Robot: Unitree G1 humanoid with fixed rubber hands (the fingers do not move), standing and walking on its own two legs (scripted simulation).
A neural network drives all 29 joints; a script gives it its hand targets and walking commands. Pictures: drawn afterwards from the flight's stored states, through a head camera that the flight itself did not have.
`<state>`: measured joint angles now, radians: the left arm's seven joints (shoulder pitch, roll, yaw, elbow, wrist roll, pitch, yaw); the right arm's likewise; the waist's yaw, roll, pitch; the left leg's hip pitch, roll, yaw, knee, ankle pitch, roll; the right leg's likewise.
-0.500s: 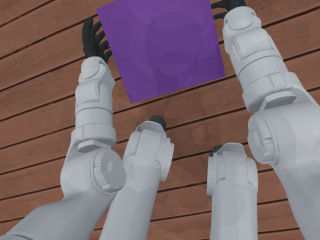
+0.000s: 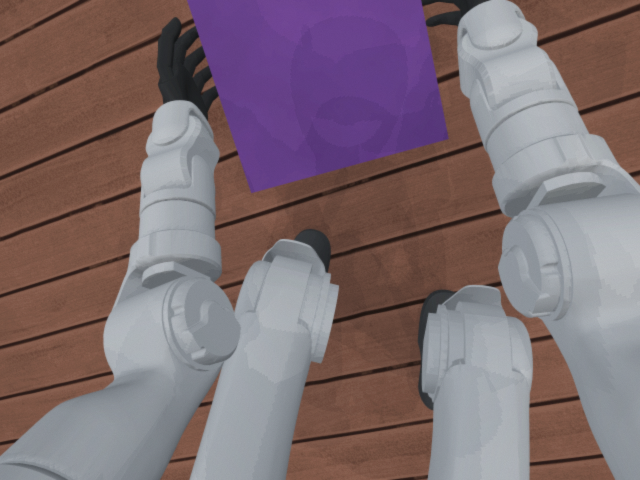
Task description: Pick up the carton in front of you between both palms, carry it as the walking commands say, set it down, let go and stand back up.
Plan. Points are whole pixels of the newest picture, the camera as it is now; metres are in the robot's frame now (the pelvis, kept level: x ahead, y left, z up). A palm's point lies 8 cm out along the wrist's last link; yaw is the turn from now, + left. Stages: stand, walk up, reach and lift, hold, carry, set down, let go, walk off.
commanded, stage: set down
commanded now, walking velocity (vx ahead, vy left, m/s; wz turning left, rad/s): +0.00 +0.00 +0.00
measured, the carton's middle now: (333, 79) +0.51 +0.11 -0.27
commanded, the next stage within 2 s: let go in 1.84 s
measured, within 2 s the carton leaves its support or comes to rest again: rests again in 0.16 s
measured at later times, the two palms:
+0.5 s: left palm (196, 100) +0.46 +0.26 -0.18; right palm (473, 11) +0.57 -0.03 -0.20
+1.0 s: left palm (151, 130) +0.42 +0.29 -0.15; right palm out of the picture +0.58 -0.04 -0.14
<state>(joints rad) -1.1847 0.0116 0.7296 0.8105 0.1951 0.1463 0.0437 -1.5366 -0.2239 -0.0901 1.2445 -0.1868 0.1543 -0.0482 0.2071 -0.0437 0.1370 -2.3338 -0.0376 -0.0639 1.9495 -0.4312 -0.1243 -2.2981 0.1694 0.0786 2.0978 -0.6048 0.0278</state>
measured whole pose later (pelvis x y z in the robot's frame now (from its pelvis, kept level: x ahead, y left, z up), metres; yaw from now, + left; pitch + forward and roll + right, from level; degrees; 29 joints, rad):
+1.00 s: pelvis -0.02 +0.01 -0.01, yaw +2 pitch +39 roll +3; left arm -1.10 0.13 0.33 0.84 -0.24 0.03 0.18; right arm -1.49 -0.45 0.17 1.08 0.10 0.16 -0.05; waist 0.23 0.00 0.26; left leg -2.27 -0.01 0.00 1.98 -0.38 -0.05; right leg -2.21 0.04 0.05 2.14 -0.61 0.01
